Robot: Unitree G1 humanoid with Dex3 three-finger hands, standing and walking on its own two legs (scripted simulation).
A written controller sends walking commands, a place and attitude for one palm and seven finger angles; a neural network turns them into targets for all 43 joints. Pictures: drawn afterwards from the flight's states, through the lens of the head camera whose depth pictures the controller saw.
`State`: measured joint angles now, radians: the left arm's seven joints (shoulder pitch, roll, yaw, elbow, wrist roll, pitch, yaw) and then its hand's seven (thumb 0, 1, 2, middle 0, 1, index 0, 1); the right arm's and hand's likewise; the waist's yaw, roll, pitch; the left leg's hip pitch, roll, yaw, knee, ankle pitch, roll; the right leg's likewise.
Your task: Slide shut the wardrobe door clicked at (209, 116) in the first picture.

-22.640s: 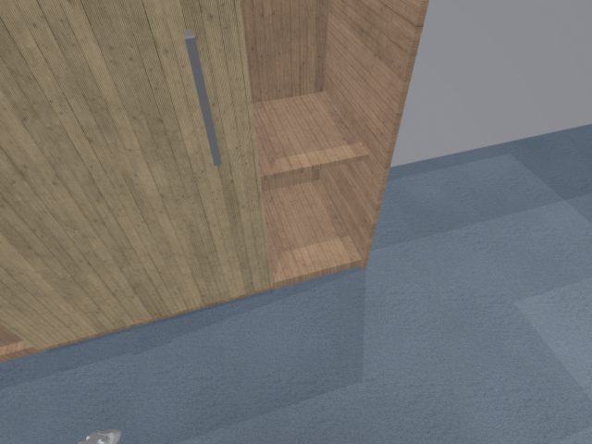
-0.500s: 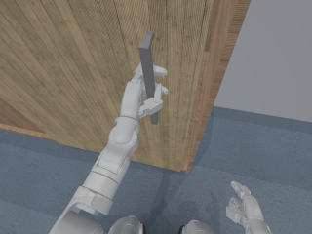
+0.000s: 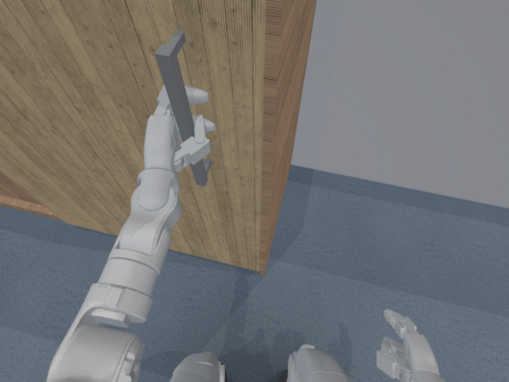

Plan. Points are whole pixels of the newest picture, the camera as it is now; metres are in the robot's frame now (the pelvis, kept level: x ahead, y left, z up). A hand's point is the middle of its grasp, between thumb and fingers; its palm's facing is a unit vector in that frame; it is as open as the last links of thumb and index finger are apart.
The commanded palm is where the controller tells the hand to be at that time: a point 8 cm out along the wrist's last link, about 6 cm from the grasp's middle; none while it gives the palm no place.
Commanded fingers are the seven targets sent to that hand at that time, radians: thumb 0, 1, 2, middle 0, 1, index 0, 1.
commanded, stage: step sideways, sliding the door along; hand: left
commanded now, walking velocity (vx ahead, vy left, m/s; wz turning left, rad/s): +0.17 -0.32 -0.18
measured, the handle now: (192, 124) +0.45 +0.17 +0.10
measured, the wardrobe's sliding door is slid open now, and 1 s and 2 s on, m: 0.00 0.00 0.01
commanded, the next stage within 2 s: stop walking and hold the door there in 0.02 s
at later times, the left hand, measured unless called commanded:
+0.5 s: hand (203, 140) +0.42 +0.14 +0.11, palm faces +0.37 -0.88 -0.28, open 5.5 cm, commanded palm +0.38 +0.18 +0.10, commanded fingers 0.00 0.90 0.90 -0.45 -1.40 -0.45 -1.40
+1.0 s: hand (202, 139) +0.42 +0.14 +0.10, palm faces +0.35 -0.89 -0.28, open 5.4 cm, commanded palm +0.38 +0.18 +0.10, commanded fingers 0.00 0.90 0.90 -0.45 -1.40 -0.45 -1.40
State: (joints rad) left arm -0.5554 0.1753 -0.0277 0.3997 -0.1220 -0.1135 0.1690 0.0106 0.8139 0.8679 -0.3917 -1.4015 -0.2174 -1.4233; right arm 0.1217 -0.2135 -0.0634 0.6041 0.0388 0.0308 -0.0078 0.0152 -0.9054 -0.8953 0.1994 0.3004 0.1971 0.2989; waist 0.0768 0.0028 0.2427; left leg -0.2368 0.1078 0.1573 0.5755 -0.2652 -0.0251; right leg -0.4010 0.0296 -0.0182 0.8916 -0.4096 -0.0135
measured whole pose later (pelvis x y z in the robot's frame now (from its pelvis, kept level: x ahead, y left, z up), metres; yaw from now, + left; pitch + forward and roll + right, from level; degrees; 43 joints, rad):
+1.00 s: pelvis +0.01 -0.11 +0.01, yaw -11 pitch -1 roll -1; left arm -0.36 0.47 0.37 0.79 -0.03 -0.22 0.13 -0.09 0.67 0.81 -0.46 -1.40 -0.42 -1.43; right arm 0.31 -0.27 -0.01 0.76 0.05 -0.06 -0.09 0.02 -0.90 -0.89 0.20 0.30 0.20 0.30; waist -0.01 0.03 0.01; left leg -0.23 0.05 0.16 0.48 -0.24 0.03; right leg -0.23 -0.02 -0.01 0.44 -0.20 0.02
